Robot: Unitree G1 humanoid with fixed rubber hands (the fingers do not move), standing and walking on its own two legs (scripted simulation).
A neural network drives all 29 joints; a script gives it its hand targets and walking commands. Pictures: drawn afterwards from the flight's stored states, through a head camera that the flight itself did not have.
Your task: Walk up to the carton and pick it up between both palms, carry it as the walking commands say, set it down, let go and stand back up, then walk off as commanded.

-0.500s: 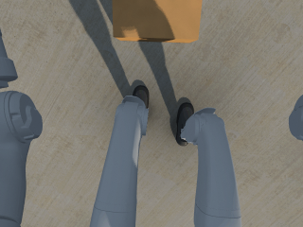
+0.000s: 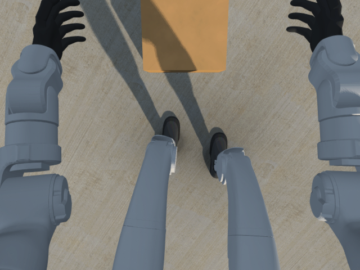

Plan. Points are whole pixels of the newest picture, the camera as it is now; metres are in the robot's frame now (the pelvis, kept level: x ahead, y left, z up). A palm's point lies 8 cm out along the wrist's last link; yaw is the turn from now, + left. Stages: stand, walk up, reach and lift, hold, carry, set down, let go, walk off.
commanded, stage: let go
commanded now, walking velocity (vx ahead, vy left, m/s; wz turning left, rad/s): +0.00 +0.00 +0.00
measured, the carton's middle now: (184, 36) +0.57 +0.07 -0.60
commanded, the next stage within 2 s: stand in 1.22 s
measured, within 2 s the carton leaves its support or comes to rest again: neither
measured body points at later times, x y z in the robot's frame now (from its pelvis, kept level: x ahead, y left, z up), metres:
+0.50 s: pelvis +0.02 -0.01 +0.06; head +0.07 +0.01 +0.50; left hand +0.25 +0.25 -0.02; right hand +0.31 -0.20 +0.00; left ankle +0.12 +0.09 -0.64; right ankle +0.07 -0.13 -0.64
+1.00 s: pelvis +0.06 +0.01 +0.09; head +0.06 +0.02 +0.53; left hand +0.24 +0.24 +0.01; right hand +0.22 -0.22 +0.01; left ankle +0.12 +0.09 -0.64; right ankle +0.07 -0.13 -0.64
